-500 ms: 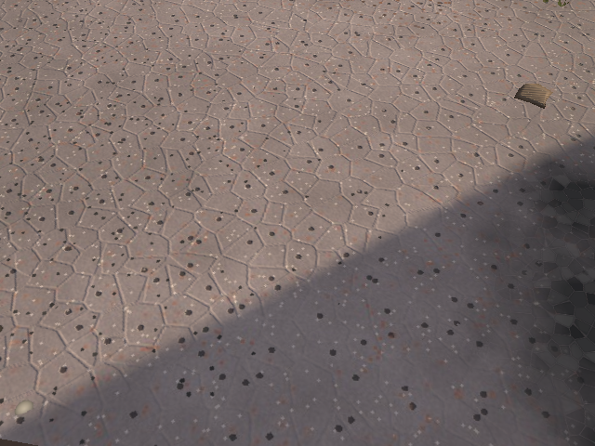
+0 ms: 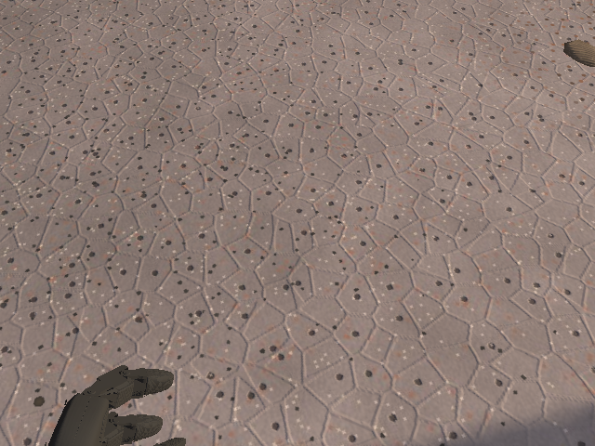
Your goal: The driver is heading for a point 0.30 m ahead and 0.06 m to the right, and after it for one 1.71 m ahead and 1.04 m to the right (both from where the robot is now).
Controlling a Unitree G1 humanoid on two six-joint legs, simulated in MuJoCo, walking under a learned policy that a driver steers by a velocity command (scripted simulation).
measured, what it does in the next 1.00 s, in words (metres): walks ahead, turning right: right foot, then left foot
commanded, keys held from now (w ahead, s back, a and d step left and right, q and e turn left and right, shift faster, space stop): w+q+shift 0.02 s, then w+shift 0.04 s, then e+shift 0.94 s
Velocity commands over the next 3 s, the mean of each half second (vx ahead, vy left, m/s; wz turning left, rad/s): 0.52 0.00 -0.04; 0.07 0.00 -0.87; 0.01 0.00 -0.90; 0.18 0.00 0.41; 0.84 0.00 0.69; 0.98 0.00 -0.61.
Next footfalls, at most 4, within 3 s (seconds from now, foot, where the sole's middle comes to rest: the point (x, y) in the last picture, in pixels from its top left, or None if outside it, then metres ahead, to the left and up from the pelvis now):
0.10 right None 0.30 -0.16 -0.77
0.48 left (256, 421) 0.51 0.06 -0.77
0.88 right None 0.41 -0.19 -0.77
1.32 left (308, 390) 0.57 -0.06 -0.77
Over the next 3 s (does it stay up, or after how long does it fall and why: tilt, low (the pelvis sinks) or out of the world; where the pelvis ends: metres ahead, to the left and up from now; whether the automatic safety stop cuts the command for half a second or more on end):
stays up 1.28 -0.34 -0.01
